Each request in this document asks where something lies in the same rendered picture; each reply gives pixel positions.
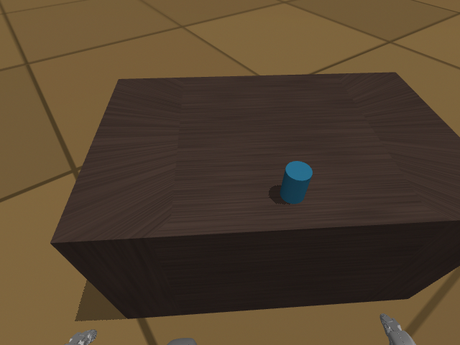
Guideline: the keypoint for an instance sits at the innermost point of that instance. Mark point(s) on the left robot hand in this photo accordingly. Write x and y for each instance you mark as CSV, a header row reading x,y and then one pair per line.
x,y
84,338

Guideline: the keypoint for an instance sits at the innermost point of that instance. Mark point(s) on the can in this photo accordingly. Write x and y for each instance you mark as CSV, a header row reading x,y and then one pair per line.
x,y
295,182

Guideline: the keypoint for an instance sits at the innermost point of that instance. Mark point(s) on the right robot hand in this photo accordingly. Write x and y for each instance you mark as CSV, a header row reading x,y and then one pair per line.
x,y
394,332

